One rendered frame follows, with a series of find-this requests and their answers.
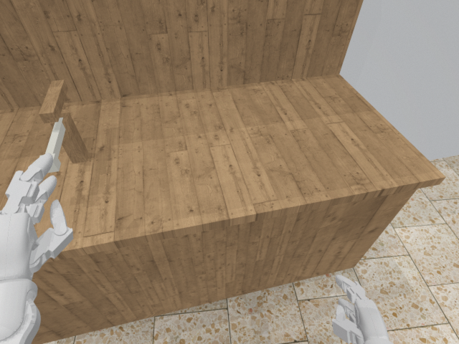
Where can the tap lever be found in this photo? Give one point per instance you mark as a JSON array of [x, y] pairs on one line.
[[55, 143]]

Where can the robot left forearm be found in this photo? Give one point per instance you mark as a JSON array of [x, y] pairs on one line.
[[19, 316]]

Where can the robot left hand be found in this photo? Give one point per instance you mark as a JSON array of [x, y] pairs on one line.
[[27, 195]]

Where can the counter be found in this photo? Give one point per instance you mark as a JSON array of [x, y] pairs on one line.
[[212, 149]]

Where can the robot right hand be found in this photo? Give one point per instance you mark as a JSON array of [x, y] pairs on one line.
[[365, 319]]

